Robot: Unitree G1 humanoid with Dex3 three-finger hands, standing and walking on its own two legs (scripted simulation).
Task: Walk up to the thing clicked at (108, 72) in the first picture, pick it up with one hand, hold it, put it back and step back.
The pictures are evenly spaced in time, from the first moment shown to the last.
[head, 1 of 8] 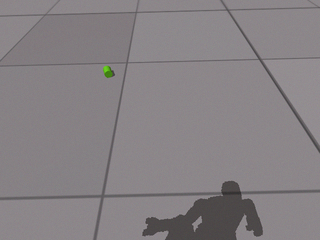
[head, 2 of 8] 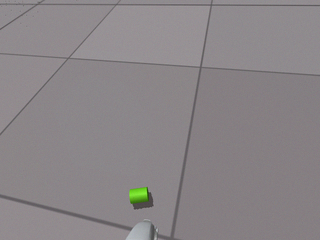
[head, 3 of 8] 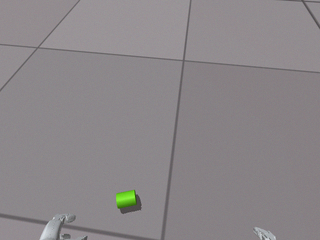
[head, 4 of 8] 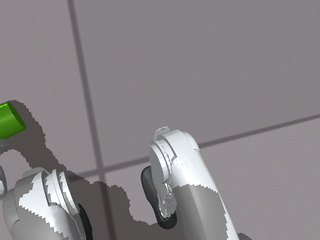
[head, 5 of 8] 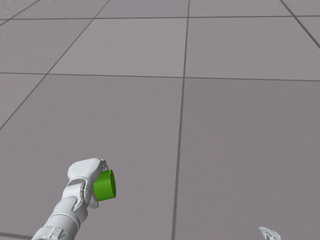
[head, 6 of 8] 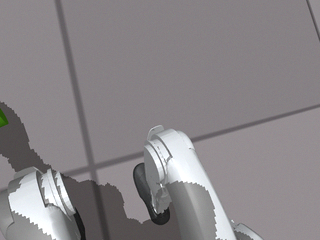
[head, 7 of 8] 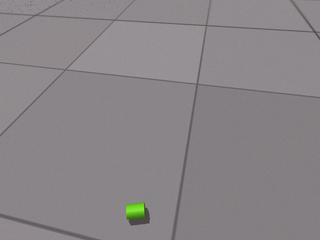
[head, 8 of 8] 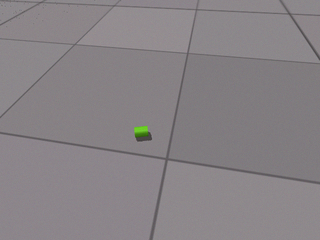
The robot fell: no
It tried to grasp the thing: yes
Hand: left
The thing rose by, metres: 0.65
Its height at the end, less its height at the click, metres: +0.00
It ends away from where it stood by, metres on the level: 0.01
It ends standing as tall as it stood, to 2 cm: yes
